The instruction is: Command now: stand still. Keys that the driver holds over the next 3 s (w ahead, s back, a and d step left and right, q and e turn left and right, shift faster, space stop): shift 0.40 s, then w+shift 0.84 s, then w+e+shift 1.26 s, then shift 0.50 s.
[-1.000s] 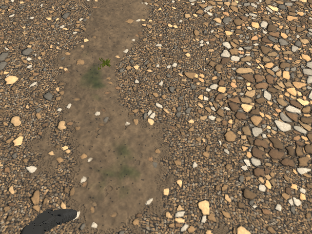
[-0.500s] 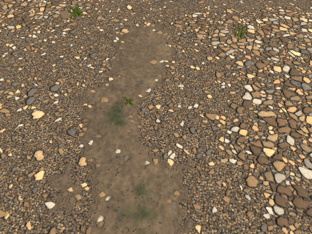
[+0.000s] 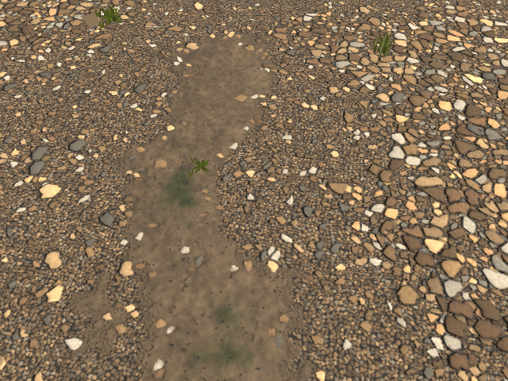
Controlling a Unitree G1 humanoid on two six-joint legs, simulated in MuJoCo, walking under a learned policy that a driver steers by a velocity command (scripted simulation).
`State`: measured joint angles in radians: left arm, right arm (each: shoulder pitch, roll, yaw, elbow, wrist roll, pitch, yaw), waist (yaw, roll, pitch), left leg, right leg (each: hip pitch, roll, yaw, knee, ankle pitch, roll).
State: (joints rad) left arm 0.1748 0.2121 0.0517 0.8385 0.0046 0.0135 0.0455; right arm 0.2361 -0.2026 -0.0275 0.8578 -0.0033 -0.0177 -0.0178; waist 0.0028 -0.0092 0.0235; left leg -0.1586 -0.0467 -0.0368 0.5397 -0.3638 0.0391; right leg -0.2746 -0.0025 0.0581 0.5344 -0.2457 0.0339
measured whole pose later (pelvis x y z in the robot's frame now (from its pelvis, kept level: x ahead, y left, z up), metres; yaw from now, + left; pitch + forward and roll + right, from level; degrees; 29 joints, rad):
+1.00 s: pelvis +0.24 -0.10 +0.01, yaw -1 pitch +2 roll -1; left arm 0.48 0.18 0.04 1.05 0.02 -0.10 -0.02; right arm 0.14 -0.24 -0.05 0.85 -0.04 -0.05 0.06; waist 0.04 0.04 -0.05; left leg -0.73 0.12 0.02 1.10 -0.07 0.05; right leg -0.01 0.07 -0.08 0.25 -0.27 -0.06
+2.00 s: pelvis +1.14 -0.18 +0.00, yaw -33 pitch +2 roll +0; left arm 0.47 0.29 0.08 0.91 0.00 -0.07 -0.01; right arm -0.05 -0.23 0.03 0.61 -0.04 -0.07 0.02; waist 0.11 0.00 0.03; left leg -0.73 0.15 -0.10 0.75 -0.03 -0.06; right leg 0.01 0.20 0.17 0.32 -0.32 -0.17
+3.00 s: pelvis +1.69 -0.71 -0.01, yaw -76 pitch +2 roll -1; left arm 0.26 0.27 0.05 0.79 -0.01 -0.02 0.03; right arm 0.08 -0.26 -0.03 0.66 -0.03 -0.11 0.02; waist 0.06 0.04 0.03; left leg -0.52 0.00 0.01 0.49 0.05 0.02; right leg -0.12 0.14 0.07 0.57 -0.45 -0.10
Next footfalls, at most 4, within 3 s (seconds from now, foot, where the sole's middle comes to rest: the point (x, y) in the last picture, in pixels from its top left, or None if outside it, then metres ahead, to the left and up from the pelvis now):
0.74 right None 0.19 -0.18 -0.77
1.22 left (263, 336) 0.64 0.00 -0.77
1.70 right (309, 218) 1.05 -0.16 -0.77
2.12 left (309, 127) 1.51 -0.20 -0.77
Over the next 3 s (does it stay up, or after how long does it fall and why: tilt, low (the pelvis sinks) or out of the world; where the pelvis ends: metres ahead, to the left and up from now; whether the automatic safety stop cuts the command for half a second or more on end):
stays up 1.69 -0.71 -0.01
